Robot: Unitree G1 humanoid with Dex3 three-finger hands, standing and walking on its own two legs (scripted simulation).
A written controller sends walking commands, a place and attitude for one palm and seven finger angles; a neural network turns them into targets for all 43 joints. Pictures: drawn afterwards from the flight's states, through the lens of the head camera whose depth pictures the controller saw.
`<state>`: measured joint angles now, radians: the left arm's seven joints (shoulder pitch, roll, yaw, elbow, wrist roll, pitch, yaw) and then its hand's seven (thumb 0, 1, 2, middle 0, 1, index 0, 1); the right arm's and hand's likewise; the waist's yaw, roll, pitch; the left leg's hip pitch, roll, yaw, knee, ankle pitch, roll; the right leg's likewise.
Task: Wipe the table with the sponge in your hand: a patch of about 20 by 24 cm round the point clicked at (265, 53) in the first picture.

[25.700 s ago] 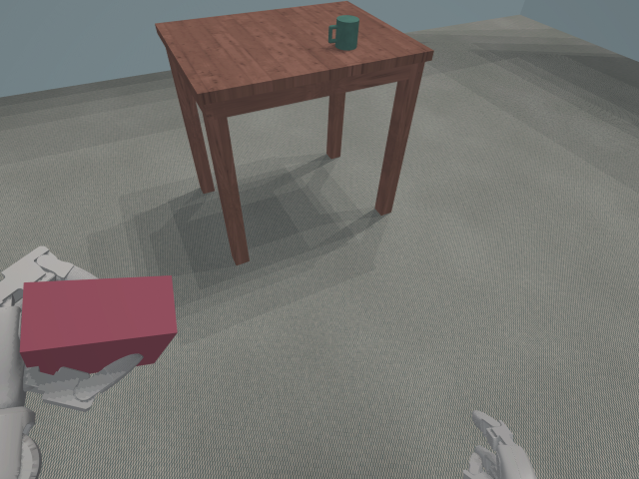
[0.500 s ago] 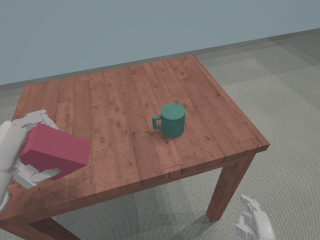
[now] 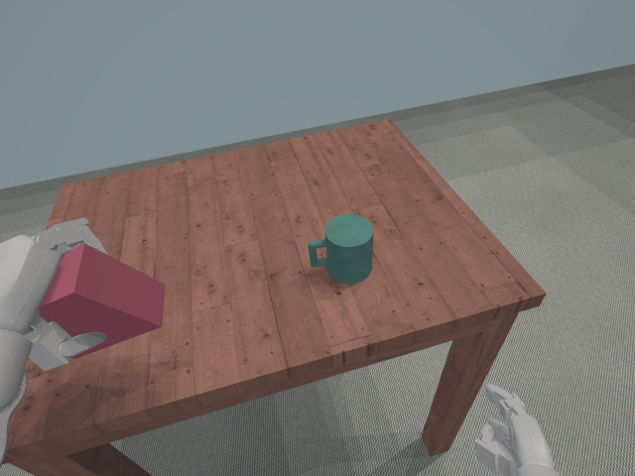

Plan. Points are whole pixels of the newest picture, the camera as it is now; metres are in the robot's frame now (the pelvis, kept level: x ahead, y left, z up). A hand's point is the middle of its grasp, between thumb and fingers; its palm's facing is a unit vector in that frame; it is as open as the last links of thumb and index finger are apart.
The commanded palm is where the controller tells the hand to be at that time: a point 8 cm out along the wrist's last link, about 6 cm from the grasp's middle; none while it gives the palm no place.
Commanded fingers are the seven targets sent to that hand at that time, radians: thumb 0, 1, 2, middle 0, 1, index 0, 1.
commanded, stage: turn the palm down, sponge in hand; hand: left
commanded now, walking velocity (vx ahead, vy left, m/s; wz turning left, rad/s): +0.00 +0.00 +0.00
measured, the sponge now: (93, 312) +0.23 +0.28 +0.15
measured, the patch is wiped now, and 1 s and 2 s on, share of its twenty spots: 0.00 0.00 0.00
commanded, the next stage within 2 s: move the sponge above the wiping area in 1.00 s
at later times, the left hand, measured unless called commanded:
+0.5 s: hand (28, 300) +0.22 +0.33 +0.18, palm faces +0.17 -0.11 -0.98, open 9.6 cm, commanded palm +0.17 +0.32 +0.25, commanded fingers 0.00 0.10 1.30 -1.20 -1.60 -1.20 -1.60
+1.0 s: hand (37, 310) +0.21 +0.31 +0.18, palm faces +0.13 -0.05 -0.99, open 9.6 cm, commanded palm +0.17 +0.31 +0.25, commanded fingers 0.00 0.10 1.30 -1.20 -1.60 -1.20 -1.60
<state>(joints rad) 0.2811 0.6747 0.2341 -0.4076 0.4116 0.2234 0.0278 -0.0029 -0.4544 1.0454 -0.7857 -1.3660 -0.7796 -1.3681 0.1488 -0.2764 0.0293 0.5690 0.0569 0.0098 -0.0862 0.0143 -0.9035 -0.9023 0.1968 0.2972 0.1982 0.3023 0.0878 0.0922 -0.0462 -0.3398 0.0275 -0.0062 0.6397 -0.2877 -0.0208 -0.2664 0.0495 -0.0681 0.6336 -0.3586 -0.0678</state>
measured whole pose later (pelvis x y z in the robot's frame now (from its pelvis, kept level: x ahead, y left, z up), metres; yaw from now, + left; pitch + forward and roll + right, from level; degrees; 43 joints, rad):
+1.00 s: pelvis -0.03 +0.03 +0.02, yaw +0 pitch -5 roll +0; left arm 0.08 0.61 -0.03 -0.33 0.82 0.42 -0.10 0.00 -0.45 1.05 -0.78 -1.37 -0.78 -1.37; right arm -0.01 -0.27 0.09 0.65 0.05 0.05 -0.05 0.01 -0.90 -0.90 0.20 0.30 0.19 0.30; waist 0.15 0.12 0.02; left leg -0.18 -0.02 0.02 0.40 -0.14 0.03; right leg -0.13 0.01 -0.04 0.43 -0.22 -0.03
